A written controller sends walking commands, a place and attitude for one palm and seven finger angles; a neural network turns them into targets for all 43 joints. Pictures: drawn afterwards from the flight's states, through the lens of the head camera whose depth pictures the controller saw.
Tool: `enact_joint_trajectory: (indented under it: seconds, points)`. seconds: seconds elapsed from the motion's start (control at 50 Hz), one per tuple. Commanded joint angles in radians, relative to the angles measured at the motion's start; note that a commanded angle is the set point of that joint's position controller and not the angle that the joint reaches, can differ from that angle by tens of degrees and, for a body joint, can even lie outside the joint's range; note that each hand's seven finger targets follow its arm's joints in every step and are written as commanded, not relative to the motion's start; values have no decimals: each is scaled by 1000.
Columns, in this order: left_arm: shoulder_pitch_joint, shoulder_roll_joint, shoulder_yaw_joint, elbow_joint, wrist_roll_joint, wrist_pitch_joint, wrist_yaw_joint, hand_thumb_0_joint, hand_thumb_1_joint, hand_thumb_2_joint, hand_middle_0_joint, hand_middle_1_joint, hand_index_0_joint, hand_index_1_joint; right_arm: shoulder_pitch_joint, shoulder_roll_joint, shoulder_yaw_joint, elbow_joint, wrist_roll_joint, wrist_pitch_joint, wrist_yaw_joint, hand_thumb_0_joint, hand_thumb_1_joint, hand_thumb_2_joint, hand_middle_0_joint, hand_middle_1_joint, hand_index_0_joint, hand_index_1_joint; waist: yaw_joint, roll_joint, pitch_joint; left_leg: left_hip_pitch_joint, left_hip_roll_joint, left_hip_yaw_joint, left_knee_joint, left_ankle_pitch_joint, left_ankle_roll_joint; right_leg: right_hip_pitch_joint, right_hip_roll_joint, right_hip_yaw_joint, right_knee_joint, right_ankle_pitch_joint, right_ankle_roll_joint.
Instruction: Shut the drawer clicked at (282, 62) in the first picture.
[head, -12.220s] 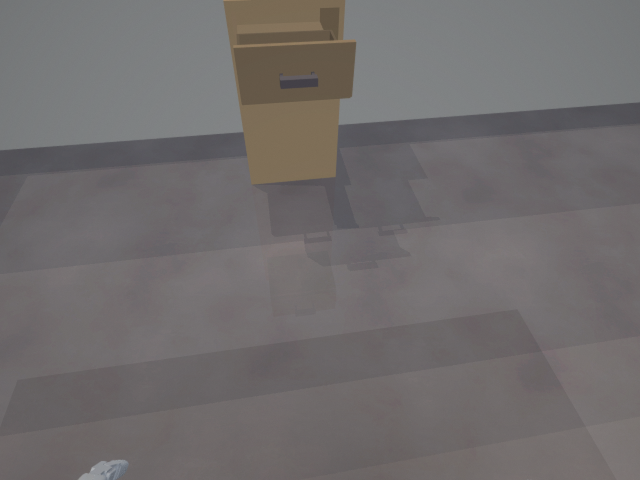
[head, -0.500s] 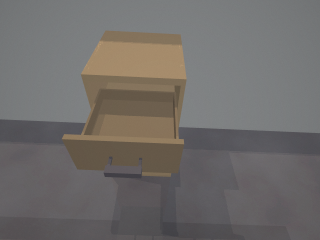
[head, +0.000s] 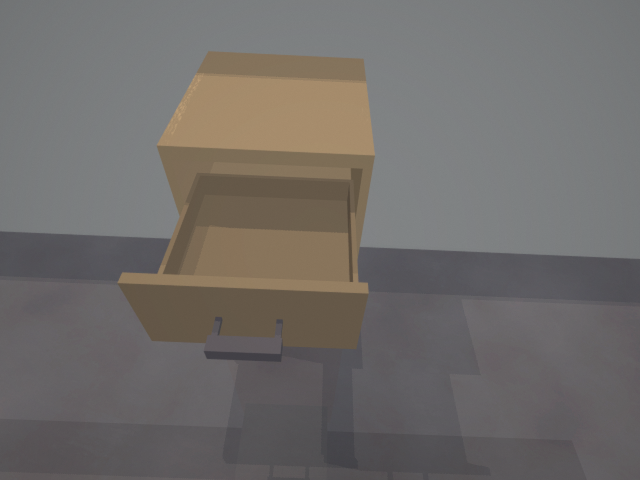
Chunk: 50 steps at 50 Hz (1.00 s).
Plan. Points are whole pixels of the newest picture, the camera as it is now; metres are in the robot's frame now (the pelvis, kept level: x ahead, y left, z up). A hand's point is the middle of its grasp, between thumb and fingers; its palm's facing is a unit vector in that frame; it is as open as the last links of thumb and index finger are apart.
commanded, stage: shuffle to correct the standing spot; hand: left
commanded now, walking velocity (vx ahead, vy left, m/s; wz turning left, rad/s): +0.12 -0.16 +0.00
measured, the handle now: (246, 335) +0.35 +0.14 -0.09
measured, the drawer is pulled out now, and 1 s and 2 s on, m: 0.30 0.30 0.30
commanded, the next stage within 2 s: come to a stop and stand still in 0.18 s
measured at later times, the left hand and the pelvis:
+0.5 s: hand out of the picture +0.03 +0.09 -0.18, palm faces +0.03 -0.99 -0.17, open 7.3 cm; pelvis +0.04 -0.06 -0.01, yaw +0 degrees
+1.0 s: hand out of the picture +0.02 +0.17 -0.17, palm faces +0.02 -0.98 -0.22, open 7.4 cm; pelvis -0.02 -0.01 -0.01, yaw +0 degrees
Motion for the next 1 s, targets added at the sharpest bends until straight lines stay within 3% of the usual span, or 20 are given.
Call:
enact_joint_trajectory:
  seconds: [0.0, 0.12, 0.24, 0.3, 0.34, 0.38, 0.46, 0.5, 0.58, 0.62, 0.64, 0.66, 0.68, 0.74, 0.78, 0.8, 0.84, 0.88, 0.94, 0.98]
  points:
    - [90, 59, 15, -25, -2, -15, 6, 0, 900, 900, -200, -300, -200, -300, 45, -141, -40, -34, 2, -27, -16, 0, -900, -900, 200, 300, 200, 300, -6, 46, 80, 26, 199, -208, -128, -213, 50, -129, -23, 11, -66, 7, -45]
    - [94, 78, 30, -31, -7, -17, 8, 0, 900, 900, -200, -300, -200, -300, 34, -87, -30, -34, 1, -37, -24, 0, -900, -900, 200, 300, 200, 300, -9, -64, 62, -26, 121, -33, 96, -5, 15, -51, -77, 119, -104, 210, -89]
    - [71, 99, 45, -47, -8, -6, 11, 0, 900, 900, -200, -300, -200, -300, 21, -51, -25, -31, -4, -39, -34, 0, -900, -900, 200, 300, 200, 300, -19, -79, 86, -78, 75, 69, 225, -153, -10, -4, -144, 164, -70, 579, -170]
    - [37, 63, 35, -62, -18, -15, 9, 0, 900, 900, -200, -300, -200, -300, 109, -99, -27, 16, -10, -44, -44, 0, -900, -900, 200, 300, 200, 300, -48, 160, 43, 162, 187, -60, 81, 303, 50, -134, -35, 34, 135, 627, -63]
    - [39, 40, 31, -45, -25, -27, 22, 0, 900, 900, -200, -300, -200, -300, 71, -102, -20, 15, 3, -33, -51, 0, -900, -900, 200, 300, 200, 300, -6, 201, 31, 124, 231, -96, 72, 441, 76, -72, -28, 21, 48, 405, 0]
    - [66, 60, 27, -17, -22, -32, 30, 0, 900, 900, -200, -300, -200, -300, 2, -52, -3, -12, 14, -27, -44, 0, -900, -900, 200, 300, 200, 300, 11, 8, 116, 33, 148, -13, 132, 242, -8, -22, -98, 105, -95, 708, 10]
    - [77, 114, 34, -15, -27, -38, 44, 0, 900, 900, -200, -300, -200, -300, -3, -58, -3, -37, 19, -14, -47, 0, -900, -900, 200, 300, 200, 300, -1, -114, 33, -50, 70, 55, 124, -136, -35, 209, -175, 115, -25, 1498, 50]
    - [16, 129, 35, -49, -30, -30, 43, 0, 900, 900, -200, -300, -200, -300, 38, -79, -11, -33, 22, -10, -48, 0, -900, -900, 200, 300, 200, 300, -34, -101, -1, 24, 78, 49, 57, -23, -23, 172, -162, 88, 16, 1385, 34]
    - [-25, 82, 28, -92, -26, -15, 35, 0, 900, 900, -200, -300, -200, -300, 18, -94, -10, -30, 16, -18, -37, 0, -900, -900, 200, 300, 200, 300, -1, 81, 70, 156, 177, -31, 1, 323, 3, -43, -87, 78, -100, 485, 1]
    - [-12, 91, 24, -83, -21, -17, 34, 0, 900, 900, -200, -300, -200, -300, 3, -84, -1, -39, 16, -17, -29, 0, -900, -900, 200, 300, 200, 300, 4, 49, 80, 139, 167, -38, -8, 247, -7, -34, -92, 95, -152, 443, -5]
    - [57, 158, 47, -51, -3, -51, 74, 0, 900, 900, -200, -300, -200, -300, -113, -122, -23, -129, 16, -30, -33, 0, -900, -900, 200, 300, 200, 300, 33, -18, 111, 28, 116, 82, 331, 122, -56, -83, -174, 202, -170, 1260, 140]
    - [42, 226, 62, -81, 2, -54, 71, 0, 900, 900, -200, -300, -200, -300, -42, -102, -19, -184, 13, -17, -37, 0, -900, -900, 200, 300, 200, 300, -27, -53, 30, -152, 1, 87, 348, -242, -59, 199, -224, 188, -31, 1779, 133]
    - [30, 183, 57, -101, -5, -60, 72, 0, 900, 900, -200, -300, -200, -300, 50, -82, -19, -159, 3, -22, -35, 0, -900, -900, 200, 300, 200, 300, -53, -178, -114, -180, 6, 55, 293, -268, -24, 326, -231, 140, 83, 1880, 105]
    - [-84, 169, 49, -163, -32, -45, 50, 0, 900, 900, -200, -300, -200, -300, 100, -117, -33, -144, 7, -20, -27, 0, -900, -900, 200, 300, 200, 300, -82, -58, -162, 62, 37, 19, 77, 61, 0, 183, -158, 62, 167, 1165, -57]
    - [-108, 109, 41, -176, -34, -10, 37, 0, 900, 900, -200, -300, -200, -300, 43, -145, -32, -165, -5, -14, -25, 0, -900, -900, 200, 300, 200, 300, -35, 189, 32, 65, 210, -176, -24, 246, 71, -95, -39, 11, 118, 186, -40]
    - [-69, 94, 42, -172, -22, 3, 32, 0, 900, 900, -200, -300, -200, -300, 8, -153, -29, -190, -7, -6, -15, 0, -900, -900, 200, 300, 200, 300, -1, 161, 161, -94, 230, -194, -77, 72, 92, -103, -13, 0, 60, -62, -38]
    - [2, 88, 33, -160, -10, -19, 30, 0, 900, 900, -200, -300, -200, -300, -4, -125, -14, -218, -2, -6, -19, 0, -900, -900, 200, 300, 200, 300, 19, 29, 195, -131, 151, -152, 14, -42, 55, -110, -44, 81, -112, 92, -63]
    - [-40, 135, 35, -160, -17, -2, 29, 0, 900, 900, -200, -300, -200, -300, 31, -111, -6, -192, -5, -10, -10, 0, -900, -900, 200, 300, 200, 300, -1, 227, 83, -65, 140, -238, -94, -96, 46, -91, -35, 67, -38, 12, -67]
    - [-46, 114, 27, -142, -11, -2, 23, 0, 900, 900, -200, -300, -200, -300, 17, -154, -20, -190, -7, -5, -8, 0, -900, -900, 200, 300, 200, 300, 5, -39, 124, -122, 149, -240, -130, -354, 39, -112, -42, 80, -93, -154, -75]
    - [-47, 122, 32, -152, -9, 3, 21, 0, 900, 900, -200, -300, -200, -300, 31, -157, -25, -178, -9, -3, -5, 0, -900, -900, 200, 300, 200, 300, 2, 23, 143, -125, 149, -246, -169, -404, 34, -157, -35, 77, -80, -197, -70]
